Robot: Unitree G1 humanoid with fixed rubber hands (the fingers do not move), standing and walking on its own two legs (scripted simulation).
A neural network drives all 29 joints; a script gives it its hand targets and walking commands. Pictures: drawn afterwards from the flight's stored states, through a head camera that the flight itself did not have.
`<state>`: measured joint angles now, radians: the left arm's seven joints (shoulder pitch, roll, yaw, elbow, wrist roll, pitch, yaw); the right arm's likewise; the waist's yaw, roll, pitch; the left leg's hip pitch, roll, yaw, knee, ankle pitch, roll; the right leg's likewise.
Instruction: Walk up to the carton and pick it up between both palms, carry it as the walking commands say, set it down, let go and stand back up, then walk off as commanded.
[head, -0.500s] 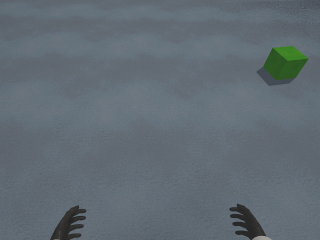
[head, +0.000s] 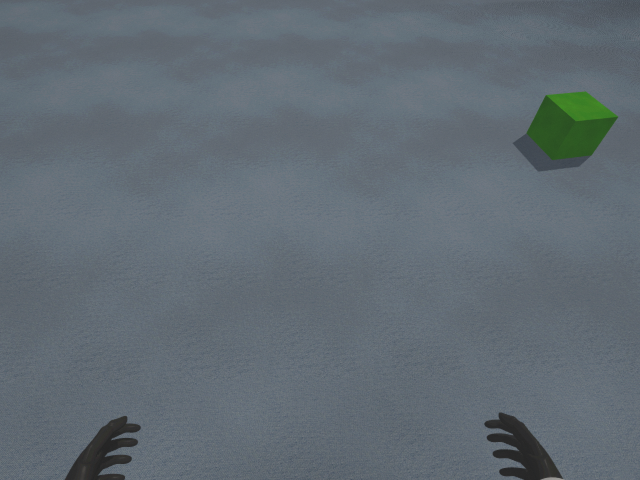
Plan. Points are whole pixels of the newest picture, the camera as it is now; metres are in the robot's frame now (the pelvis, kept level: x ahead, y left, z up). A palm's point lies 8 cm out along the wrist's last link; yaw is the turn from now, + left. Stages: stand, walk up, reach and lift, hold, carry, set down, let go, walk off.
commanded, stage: stand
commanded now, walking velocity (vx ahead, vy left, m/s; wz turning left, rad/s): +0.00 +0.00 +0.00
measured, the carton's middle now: (569, 125) +1.84 -1.37 -0.64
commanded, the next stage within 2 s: walk up in 1.22 s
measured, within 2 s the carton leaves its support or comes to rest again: neither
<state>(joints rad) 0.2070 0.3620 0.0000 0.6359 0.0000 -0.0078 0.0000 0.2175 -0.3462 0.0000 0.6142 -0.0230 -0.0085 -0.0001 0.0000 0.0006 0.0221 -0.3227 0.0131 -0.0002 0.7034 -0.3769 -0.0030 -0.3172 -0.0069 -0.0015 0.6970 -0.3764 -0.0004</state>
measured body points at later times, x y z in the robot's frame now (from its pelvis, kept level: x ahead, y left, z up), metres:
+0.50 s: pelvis +0.00 +0.00 +0.00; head +0.01 +0.00 +0.45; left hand +0.15 +0.29 -0.09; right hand +0.15 -0.28 -0.08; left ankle +0.00 +0.12 -0.72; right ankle +0.00 -0.12 -0.72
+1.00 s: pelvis +0.00 +0.00 +0.00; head +0.01 +0.00 +0.45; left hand +0.14 +0.29 -0.09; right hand +0.14 -0.28 -0.09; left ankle +0.00 +0.12 -0.72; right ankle +0.00 -0.12 -0.72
